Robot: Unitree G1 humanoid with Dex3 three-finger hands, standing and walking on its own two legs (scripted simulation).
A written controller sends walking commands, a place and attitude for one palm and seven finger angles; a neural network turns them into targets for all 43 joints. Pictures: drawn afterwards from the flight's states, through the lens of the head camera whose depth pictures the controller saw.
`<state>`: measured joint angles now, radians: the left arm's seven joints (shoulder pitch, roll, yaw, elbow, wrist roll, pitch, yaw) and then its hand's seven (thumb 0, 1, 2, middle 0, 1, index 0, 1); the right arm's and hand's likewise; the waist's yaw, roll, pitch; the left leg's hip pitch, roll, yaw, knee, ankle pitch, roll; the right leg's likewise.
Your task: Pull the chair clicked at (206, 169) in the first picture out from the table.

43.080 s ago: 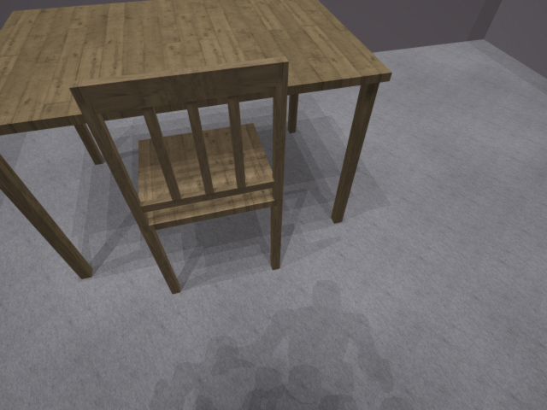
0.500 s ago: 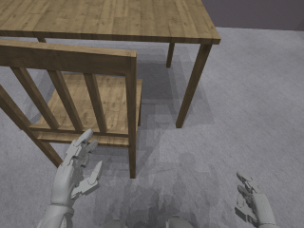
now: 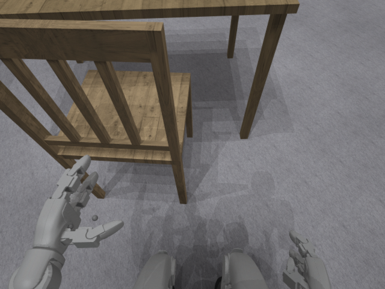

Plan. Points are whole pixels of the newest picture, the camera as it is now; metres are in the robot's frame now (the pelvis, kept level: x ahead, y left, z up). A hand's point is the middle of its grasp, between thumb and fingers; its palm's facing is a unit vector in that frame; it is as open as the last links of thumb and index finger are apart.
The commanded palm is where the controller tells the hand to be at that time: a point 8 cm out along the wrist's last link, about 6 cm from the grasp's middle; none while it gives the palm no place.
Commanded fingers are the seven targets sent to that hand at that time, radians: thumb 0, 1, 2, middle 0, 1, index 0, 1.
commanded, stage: raise the hand toward the chair's back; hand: left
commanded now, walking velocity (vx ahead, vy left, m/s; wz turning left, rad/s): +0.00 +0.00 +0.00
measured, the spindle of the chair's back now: (85, 107) +0.51 +0.30 +0.02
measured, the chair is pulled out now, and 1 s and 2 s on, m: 0.19 0.19 0.19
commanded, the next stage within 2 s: aim the fingers beside a spindle in 1.22 s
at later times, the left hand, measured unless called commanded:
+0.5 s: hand (70, 206) +0.25 +0.23 +0.07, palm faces -0.02 -1.00 -0.06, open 16.7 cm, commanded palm +0.22 +0.28 +0.07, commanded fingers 0.00 -0.50 0.30 -0.06 -0.08 -0.06 -0.08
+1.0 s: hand (68, 198) +0.26 +0.23 +0.08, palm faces -0.01 -1.00 -0.07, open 16.9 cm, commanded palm +0.23 +0.28 +0.08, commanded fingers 0.00 -0.50 0.30 -0.06 -0.08 -0.06 -0.08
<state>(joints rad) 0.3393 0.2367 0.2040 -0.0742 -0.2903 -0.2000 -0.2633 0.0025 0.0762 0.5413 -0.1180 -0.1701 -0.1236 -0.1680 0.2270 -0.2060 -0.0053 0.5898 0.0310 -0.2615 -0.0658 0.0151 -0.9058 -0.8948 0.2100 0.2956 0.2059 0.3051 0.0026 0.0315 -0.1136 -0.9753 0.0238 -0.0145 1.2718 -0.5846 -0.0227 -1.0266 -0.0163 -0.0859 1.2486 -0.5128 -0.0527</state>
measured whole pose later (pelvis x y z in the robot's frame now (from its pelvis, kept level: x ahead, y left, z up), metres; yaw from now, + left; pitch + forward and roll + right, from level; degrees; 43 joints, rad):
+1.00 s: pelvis +0.01 +0.02 +0.02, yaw +0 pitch +16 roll -2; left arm 0.28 0.28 0.24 -0.01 -0.30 -0.33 -0.31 -0.02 -0.50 0.30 -0.06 -0.08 -0.06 -0.08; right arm 0.22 -0.26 0.00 0.57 0.01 -0.28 -0.05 0.01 -0.91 -0.90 0.21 0.30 0.20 0.30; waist 0.00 0.01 -0.12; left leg -0.89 0.01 -0.02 1.19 -0.57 0.01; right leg -0.92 -0.02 -0.09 1.13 -0.48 -0.02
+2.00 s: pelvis +0.01 +0.02 +0.00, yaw +0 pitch +19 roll -1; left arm 0.04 0.24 0.19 0.17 -0.25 -0.39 -0.28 -0.02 -0.50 0.30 -0.06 -0.08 -0.06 -0.08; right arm 0.19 -0.26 0.01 0.60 -0.01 -0.30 -0.04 0.01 -0.91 -0.90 0.21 0.30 0.20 0.30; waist -0.01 0.02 -0.13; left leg -1.01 0.01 -0.02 1.26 -0.58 0.00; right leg -1.04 -0.03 -0.08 1.22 -0.50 -0.03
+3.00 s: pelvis +0.00 +0.01 -0.01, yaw +0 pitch +22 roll +0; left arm -0.23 0.22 0.19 0.46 -0.17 -0.46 -0.19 -0.02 -0.50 0.30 -0.06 -0.08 -0.06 -0.08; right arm 0.22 -0.26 0.00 0.62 -0.01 -0.18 -0.02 0.01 -0.91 -0.90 0.21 0.29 0.20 0.30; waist -0.03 0.02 -0.16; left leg -1.10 0.01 0.00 1.31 -0.59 0.00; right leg -1.16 -0.03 -0.06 1.29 -0.51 -0.04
